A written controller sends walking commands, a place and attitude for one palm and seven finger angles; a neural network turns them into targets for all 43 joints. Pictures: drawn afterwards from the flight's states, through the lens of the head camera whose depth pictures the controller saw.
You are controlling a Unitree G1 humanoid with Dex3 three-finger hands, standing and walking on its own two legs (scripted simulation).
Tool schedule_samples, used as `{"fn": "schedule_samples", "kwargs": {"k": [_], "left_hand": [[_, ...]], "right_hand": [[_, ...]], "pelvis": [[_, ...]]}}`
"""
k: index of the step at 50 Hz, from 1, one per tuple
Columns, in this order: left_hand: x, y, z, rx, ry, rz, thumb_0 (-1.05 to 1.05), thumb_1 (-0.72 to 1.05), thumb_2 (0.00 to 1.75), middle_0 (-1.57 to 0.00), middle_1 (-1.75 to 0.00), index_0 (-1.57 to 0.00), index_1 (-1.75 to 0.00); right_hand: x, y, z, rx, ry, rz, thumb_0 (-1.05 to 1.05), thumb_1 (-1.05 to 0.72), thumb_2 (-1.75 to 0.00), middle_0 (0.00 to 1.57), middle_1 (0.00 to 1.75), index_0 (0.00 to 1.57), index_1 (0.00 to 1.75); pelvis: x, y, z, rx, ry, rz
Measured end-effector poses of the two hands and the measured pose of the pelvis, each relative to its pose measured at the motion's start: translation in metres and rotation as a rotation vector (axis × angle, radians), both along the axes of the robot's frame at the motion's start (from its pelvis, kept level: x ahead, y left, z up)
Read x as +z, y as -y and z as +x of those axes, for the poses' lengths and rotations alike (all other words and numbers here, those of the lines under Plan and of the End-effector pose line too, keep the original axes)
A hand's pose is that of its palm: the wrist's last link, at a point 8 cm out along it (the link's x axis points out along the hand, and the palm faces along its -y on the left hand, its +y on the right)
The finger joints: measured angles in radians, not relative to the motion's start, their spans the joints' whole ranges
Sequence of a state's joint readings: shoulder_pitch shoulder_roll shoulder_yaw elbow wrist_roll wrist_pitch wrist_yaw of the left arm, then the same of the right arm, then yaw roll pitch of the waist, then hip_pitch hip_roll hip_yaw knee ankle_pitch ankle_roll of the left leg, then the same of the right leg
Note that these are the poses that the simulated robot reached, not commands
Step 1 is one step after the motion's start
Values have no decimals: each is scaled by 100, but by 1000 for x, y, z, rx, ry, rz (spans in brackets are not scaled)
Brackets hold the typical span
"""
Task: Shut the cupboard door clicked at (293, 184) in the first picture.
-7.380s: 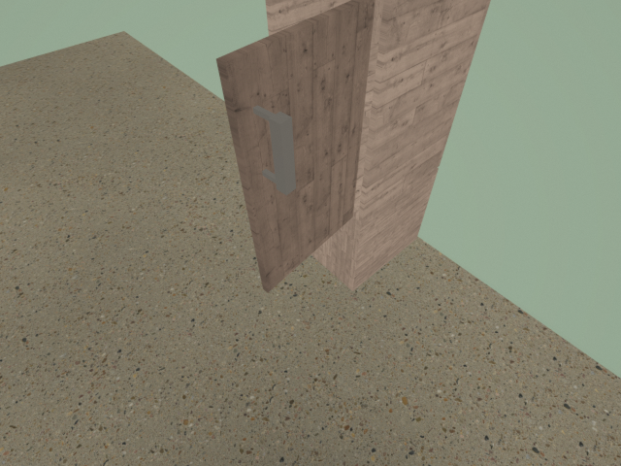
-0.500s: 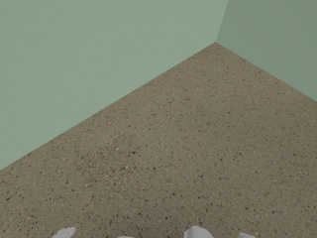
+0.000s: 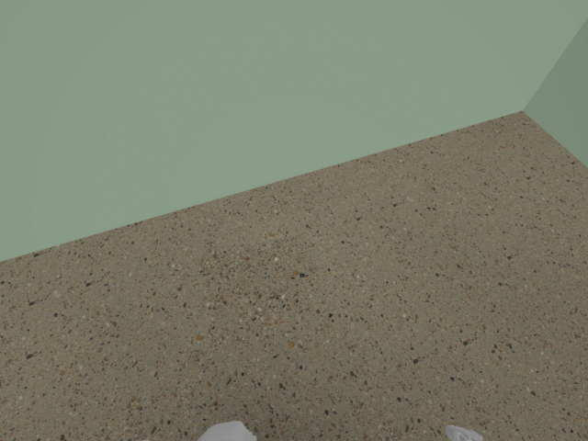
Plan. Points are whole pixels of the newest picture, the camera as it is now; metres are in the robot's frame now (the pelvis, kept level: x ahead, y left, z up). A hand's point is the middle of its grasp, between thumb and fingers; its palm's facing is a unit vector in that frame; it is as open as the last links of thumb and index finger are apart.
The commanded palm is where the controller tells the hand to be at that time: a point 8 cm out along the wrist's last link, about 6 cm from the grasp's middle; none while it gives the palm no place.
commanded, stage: walk to a spot facing it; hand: left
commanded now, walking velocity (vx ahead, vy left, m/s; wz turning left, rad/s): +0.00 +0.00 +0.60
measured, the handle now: out of the picture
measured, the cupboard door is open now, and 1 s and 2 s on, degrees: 96 96 96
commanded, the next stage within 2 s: none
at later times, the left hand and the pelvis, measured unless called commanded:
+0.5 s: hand out of the picture +0.10 +0.19 -0.15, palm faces +0.24 -0.93 -0.27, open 7.4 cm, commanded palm none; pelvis +0.02 -0.03 +0.00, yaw +15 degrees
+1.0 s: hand out of the picture -0.09 +0.17 -0.18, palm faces +0.59 -0.76 -0.27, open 7.4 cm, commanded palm none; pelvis +0.01 -0.03 -0.01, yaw +35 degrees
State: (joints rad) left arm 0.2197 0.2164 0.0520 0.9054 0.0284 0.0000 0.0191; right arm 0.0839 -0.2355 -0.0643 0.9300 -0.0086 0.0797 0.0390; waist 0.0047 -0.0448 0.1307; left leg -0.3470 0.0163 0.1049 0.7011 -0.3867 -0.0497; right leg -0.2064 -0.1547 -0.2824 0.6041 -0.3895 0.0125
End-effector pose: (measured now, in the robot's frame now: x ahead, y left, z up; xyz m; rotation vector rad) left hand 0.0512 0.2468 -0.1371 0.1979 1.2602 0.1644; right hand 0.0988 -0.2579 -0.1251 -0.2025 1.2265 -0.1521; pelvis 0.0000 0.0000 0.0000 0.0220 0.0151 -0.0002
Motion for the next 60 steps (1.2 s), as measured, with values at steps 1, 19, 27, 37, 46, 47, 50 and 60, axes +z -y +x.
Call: {"fn": "schedule_samples", "kwargs": {"k": [1, 19, 27, 37, 46, 47, 50, 60], "left_hand": [[-6, -8, -7, 20, -13, -2, 0, 91, 89, -20, -30, -20, -30], [18, -21, 17, 163, 89, 24, 0, 91, 89, -19, -30, -20, -30], [27, 23, 25, 205, 170, 65, 0, 91, 89, -20, -30, -20, -30], [28, 56, -44, 403, 87, 39, 0, 92, 89, -20, -30, -20, -30], [-4, 49, -143, 602, -34, 6, 0, 91, 89, -20, -30, -20, -30], [-10, 46, -153, 621, -50, 0, 0, 91, 89, -20, -30, -20, -30], [-13, 40, -171, 666, -93, -2, 0, 91, 89, -20, -30, -20, -30], [15, 22, -140, 710, 49, 14, 1, 91, 89, -19, -30, -20, -30]], "right_hand": [[0, -4, 11, 24, 25, -10, 0, -91, -90, 20, 30, 20, 30], [5, -22, 20, 153, -30, -2, 0, -90, -90, 21, 30, 20, 30], [-24, 15, 27, 183, -110, 34, 0, -90, -90, 21, 30, 20, 30], [-7, 11, 87, 358, -95, 23, 0, -91, -90, 20, 30, 20, 30], [4, -67, 162, 597, 69, 2, 0, -91, -90, 20, 30, 20, 30], [4, -77, 167, 618, 99, 1, 0, -91, -90, 20, 30, 20, 30], [11, -96, 173, 665, 145, -3, 0, -91, -90, 20, 30, 20, 30], [14, -100, 146, 716, 41, 9, 0, -90, -90, 20, 30, 20, 30]], "pelvis": [[-5, -4, 2, 11, -3, -7], [9, 4, 13, 181, -13, -33], [0, 40, 22, 292, -3, -5], [12, 55, 29, 448, 9, 29], [-5, 35, 21, 570, 8, -4], [-9, 32, 19, 585, 6, -4], [-8, 27, 15, 610, 11, -8], [11, 20, 27, 701, 11, -32]]}}
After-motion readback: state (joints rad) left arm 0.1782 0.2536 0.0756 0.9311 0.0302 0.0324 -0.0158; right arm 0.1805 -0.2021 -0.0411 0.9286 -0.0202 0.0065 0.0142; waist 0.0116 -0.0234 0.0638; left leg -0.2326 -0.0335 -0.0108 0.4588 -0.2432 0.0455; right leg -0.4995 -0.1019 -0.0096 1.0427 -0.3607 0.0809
